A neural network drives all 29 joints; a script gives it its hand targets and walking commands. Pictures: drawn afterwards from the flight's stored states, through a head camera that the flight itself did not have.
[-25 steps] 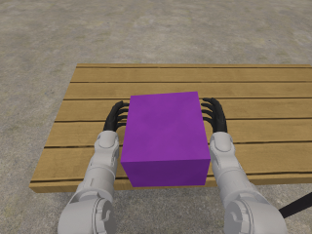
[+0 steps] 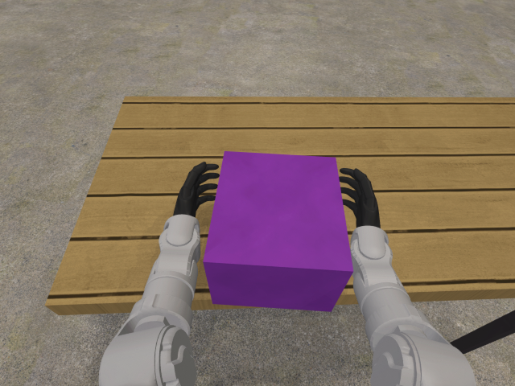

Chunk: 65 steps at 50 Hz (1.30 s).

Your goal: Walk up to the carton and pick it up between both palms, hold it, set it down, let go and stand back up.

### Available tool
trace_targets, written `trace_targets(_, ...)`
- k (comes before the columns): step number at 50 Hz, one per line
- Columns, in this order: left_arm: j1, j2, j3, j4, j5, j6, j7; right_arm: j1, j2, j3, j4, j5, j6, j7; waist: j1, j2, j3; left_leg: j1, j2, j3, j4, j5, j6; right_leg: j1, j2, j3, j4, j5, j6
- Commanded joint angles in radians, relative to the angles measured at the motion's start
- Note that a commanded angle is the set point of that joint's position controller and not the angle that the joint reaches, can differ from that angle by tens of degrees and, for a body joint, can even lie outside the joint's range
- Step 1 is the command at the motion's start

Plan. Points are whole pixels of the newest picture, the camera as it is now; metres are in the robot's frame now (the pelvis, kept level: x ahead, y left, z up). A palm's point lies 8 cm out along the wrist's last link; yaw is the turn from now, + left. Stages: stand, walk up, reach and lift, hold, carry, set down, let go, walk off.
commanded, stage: set down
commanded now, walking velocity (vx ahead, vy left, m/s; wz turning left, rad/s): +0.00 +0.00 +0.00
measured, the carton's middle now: (275, 228) +0.37 -0.03 +0.02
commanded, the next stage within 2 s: none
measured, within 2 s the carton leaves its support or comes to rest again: rests again in 0.20 s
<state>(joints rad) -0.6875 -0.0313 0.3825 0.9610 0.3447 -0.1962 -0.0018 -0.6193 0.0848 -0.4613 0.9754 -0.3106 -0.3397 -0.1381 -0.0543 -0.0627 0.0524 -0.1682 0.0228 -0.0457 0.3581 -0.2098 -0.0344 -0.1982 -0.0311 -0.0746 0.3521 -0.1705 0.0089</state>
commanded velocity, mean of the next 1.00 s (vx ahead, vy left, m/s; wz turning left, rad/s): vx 0.00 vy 0.00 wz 0.00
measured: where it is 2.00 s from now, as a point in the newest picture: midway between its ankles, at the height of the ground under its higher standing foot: outside the picture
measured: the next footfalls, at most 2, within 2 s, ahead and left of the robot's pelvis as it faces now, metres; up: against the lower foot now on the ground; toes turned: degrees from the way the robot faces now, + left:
none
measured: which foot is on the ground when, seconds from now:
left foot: down 0.00-1.00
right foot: down 0.00-1.00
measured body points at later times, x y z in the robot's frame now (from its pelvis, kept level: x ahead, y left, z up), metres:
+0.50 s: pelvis -0.01 +0.01 -0.01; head +0.04 +0.02 +0.44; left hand +0.41 +0.17 +0.03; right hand +0.38 -0.17 +0.03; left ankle -0.01 +0.14 -0.75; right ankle +0.01 -0.12 -0.75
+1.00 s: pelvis -0.05 +0.01 -0.01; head -0.01 +0.02 +0.44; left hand +0.35 +0.19 +0.04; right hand +0.31 -0.17 +0.04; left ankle -0.01 +0.14 -0.75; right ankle +0.01 -0.12 -0.75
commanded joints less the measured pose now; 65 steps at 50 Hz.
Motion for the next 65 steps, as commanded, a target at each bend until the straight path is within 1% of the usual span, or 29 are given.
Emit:
trace_targets(1,-0.439,-0.458,-0.137,0.048,0.057,-0.042,-0.136,-0.395,0.581,0.271,-0.032,-0.108,-0.043,0.139,0.03,0.064,-0.436,-0.206,-0.058,0.175,-0.084,0.16,0.018,0.364,0.007,0.027,-0.026,0.411,0.046)
trace_targets(2,-0.448,-0.452,-0.134,0.069,0.051,-0.049,-0.137,-0.387,0.585,0.263,-0.018,-0.111,-0.049,0.138,0.012,0.036,-0.405,-0.23,-0.064,0.172,-0.086,0.126,0.02,0.373,0.007,0.028,-0.023,0.4,0.057)
trace_targets(3,-0.452,-0.371,-0.09,0.093,0.061,-0.047,-0.135,-0.38,0.527,0.269,-0.018,-0.101,-0.05,0.136,0.032,0.041,-0.398,-0.218,-0.065,0.179,-0.077,0.147,0.017,0.371,0.007,0.033,-0.019,0.413,0.055)
trace_targets(6,-0.45,-0.192,-0.069,0.111,0.039,-0.043,-0.098,-0.366,0.268,0.182,0.034,-0.083,-0.046,0.113,0.005,0.08,-0.407,-0.184,-0.065,0.184,-0.074,0.174,0.002,0.32,0.022,0.028,-0.021,0.393,0.04)
trace_targets(7,-0.463,-0.115,-0.05,0.094,0.027,-0.054,-0.079,-0.358,0.226,0.198,0.036,-0.05,-0.046,0.099,0.028,0.072,-0.431,-0.202,-0.062,0.187,-0.067,0.162,0.014,0.34,0.022,0.038,-0.016,0.379,0.042)
trace_targets(10,-0.45,0.199,-0.053,0.019,-0.087,-0.07,0.028,-0.352,-0.126,0.157,0.059,0.095,-0.055,0.015,0.017,0.143,-0.493,-0.21,-0.059,0.186,-0.022,0.215,-0.014,0.309,0.036,0.043,0.006,0.417,0.026)
trace_targets(13,-0.538,0.229,-0.166,-0.011,-0.227,-0.07,0.09,-0.449,-0.185,0.256,0.058,0.244,-0.04,-0.023,0.002,0.146,-0.539,-0.236,-0.05,0.163,0.05,0.242,-0.027,0.222,0.061,0.047,0.041,0.409,0.02)
trace_targets(18,-0.544,0.223,-0.269,0.071,-0.354,-0.081,0.085,-0.463,-0.166,0.332,0.039,0.319,0.0,-0.048,-0.055,0.116,-0.666,-0.244,-0.042,0.128,0.106,0.235,-0.029,0.127,0.067,0.063,0.076,0.383,0.013)
trace_targets(20,-0.557,0.231,-0.281,0.104,-0.377,-0.093,0.082,-0.459,-0.192,0.33,0.055,0.322,-0.008,-0.05,-0.048,0.124,-0.711,-0.236,-0.037,0.121,0.12,0.229,-0.04,0.106,0.064,0.054,0.082,0.378,0.008)
trace_targets(22,-0.469,0.238,-0.269,0.064,-0.375,-0.102,0.07,-0.403,-0.192,0.374,-0.024,0.349,-0.027,-0.05,-0.017,0.114,-0.796,-0.181,-0.041,0.117,0.143,0.369,-0.043,0.165,0.068,0.063,0.096,0.499,0.009)
trace_targets(25,-0.488,0.25,-0.296,0.054,-0.394,-0.107,0.062,-0.433,-0.258,0.354,0.004,0.375,-0.041,-0.035,-0.039,0.16,-0.765,-0.154,-0.037,0.089,0.151,0.391,-0.066,0.105,0.079,0.046,0.094,0.452,0.004)
trace_targets(27,-0.353,0.247,-0.283,-0.019,-0.361,-0.09,0.064,-0.303,-0.276,0.378,0.002,0.402,-0.056,-0.033,-0.033,0.175,-0.741,-0.066,-0.032,0.081,0.151,0.472,-0.077,0.124,0.096,0.038,0.081,0.502,0.001)
trace_targets(31,-0.339,0.269,-0.285,-0.024,-0.383,-0.08,0.049,-0.299,-0.275,0.412,-0.051,0.42,-0.049,-0.036,-0.022,0.142,-0.736,-0.138,-0.049,0.089,0.131,0.386,-0.054,0.171,0.084,0.055,0.071,0.462,0.009)
trace_targets(34,-0.26,0.278,-0.27,-0.075,-0.362,-0.056,0.036,-0.222,-0.293,0.416,-0.034,0.43,-0.05,-0.05,-0.037,0.149,-0.738,-0.075,-0.054,0.086,0.131,0.464,-0.06,0.204,0.095,0.053,0.058,0.523,0.009)
trace_targets(37,-0.122,0.278,-0.272,-0.197,-0.37,-0.016,0.018,-0.122,-0.316,0.434,-0.154,0.468,-0.054,-0.052,-0.024,0.142,-0.717,-0.013,-0.054,0.084,0.122,0.507,-0.055,0.236,0.109,0.037,0.042,0.527,0.008)
trace_targets(38,-0.192,0.322,-0.25,-0.143,-0.373,-0.005,0.009,-0.193,-0.307,0.453,-0.174,0.47,-0.038,-0.061,-0.006,0.117,-0.697,-0.065,-0.067,0.105,0.108,0.433,-0.041,0.241,0.096,0.044,0.033,0.478,0.017)
trace_targets(41,-0.027,0.323,-0.252,-0.291,-0.358,0.048,-0.009,-0.037,-0.308,0.465,-0.277,0.491,-0.017,-0.064,0.014,0.13,-0.61,-0.028,-0.062,0.094,0.076,0.411,-0.034,0.285,0.101,0.033,0.013,0.427,0.01)
trace_targets(44,-0.114,0.355,-0.295,-0.311,-0.438,0.084,-0.015,-0.125,-0.282,0.448,-0.392,0.474,0.051,-0.08,-0.018,0.076,-0.627,-0.088,-0.066,0.107,0.046,0.249,-0.001,0.247,0.094,0.025,0.003,0.276,0.014)
trace_targets(47,-0.102,0.365,-0.324,-0.406,-0.49,0.11,-0.006,-0.145,-0.276,0.457,-0.518,0.492,0.119,-0.07,0.023,0.091,-0.584,-0.072,-0.059,0.098,0.033,0.168,-0.001,0.204,0.099,0.018,0.008,0.195,-0.004)
trace_targets(50,-0.136,0.401,-0.335,-0.421,-0.518,0.142,0.003,-0.149,-0.29,0.42,-0.531,0.454,0.201,-0.064,0.015,0.096,-0.553,-0.126,-0.047,0.09,-0.002,0.013,0.014,0.199,0.09,0.023,0.012,0.074,-0.005)
trace_targets(52,0.0,0.374,-0.348,-0.561,-0.525,0.159,0.006,-0.017,-0.281,0.422,-0.581,0.459,0.223,-0.061,0.011,0.122,-0.603,-0.104,-0.04,0.068,-0.012,0.012,0.014,0.26,0.098,0.029,0.032,0.121,-0.013)
trace_targets(53,-0.075,0.379,-0.372,-0.51,-0.541,0.174,0.001,-0.082,-0.267,0.404,-0.549,0.448,0.25,-0.064,-0.015,0.129,-0.586,-0.123,-0.037,0.068,-0.016,-0.035,0.01,0.227,0.094,0.025,0.032,0.098,-0.007)
trace_targets(54,-0.023,0.387,-0.359,-0.493,-0.528,0.19,0.002,-0.031,-0.28,0.419,-0.537,0.455,0.268,-0.054,0.014,0.142,-0.558,-0.122,-0.031,0.072,-0.028,-0.045,0.015,0.234,0.091,0.035,0.035,0.077,-0.016)
trace_targets(56,0.072,0.361,-0.34,-0.581,-0.501,0.228,-0.011,0.054,-0.279,0.407,-0.589,0.465,0.276,-0.06,0.008,0.176,-0.496,-0.147,-0.008,0.047,-0.05,-0.089,0.028,0.352,0.113,0.026,0.055,0.133,-0.007)
trace_targets(58,0.136,0.362,-0.314,-0.522,-0.467,0.253,-0.024,0.109,-0.26,0.413,-0.599,0.455,0.295,-0.059,0.028,0.16,-0.404,-0.229,-0.004,0.05,-0.076,-0.162,0.054,0.411,0.128,0.025,0.053,0.086,-0.001)
trace_targets(60,0.133,0.35,-0.319,-0.579,-0.484,0.269,-0.032,0.12,-0.247,0.388,-0.663,0.436,0.314,-0.064,0.008,0.141,-0.372,-0.285,-0.004,0.06,-0.086,-0.214,0.071,0.434,0.125,0.033,0.05,0.033,0.002)
trace_targets(62,0.091,0.389,-0.293,-0.602,-0.499,0.264,-0.031,0.077,-0.211,0.445,-0.739,0.436,0.334,-0.065,0.063,0.092,-0.381,-0.274,-0.031,0.091,-0.069,-0.151,0.077,0.41,0.107,0.057,0.033,0.001,0.0)
trace_targets(64,0.204,0.348,-0.314,-0.664,-0.503,0.276,-0.022,0.182,-0.215,0.439,-0.766,0.459,0.356,-0.051,0.039,0.116,-0.348,-0.31,-0.005,0.062,-0.094,-0.187,0.093,0.466,0.124,0.051,0.058,0.031,-0.002)
trace_targets(65,0.2,0.378,-0.289,-0.669,-0.486,0.279,-0.028,0.195,-0.231,0.457,-0.788,0.472,0.374,-0.051,0.065,0.137,-0.32,-0.316,-0.005,0.07,-0.102,-0.212,0.101,0.459,0.121,0.056,0.053,-0.01,-0.002)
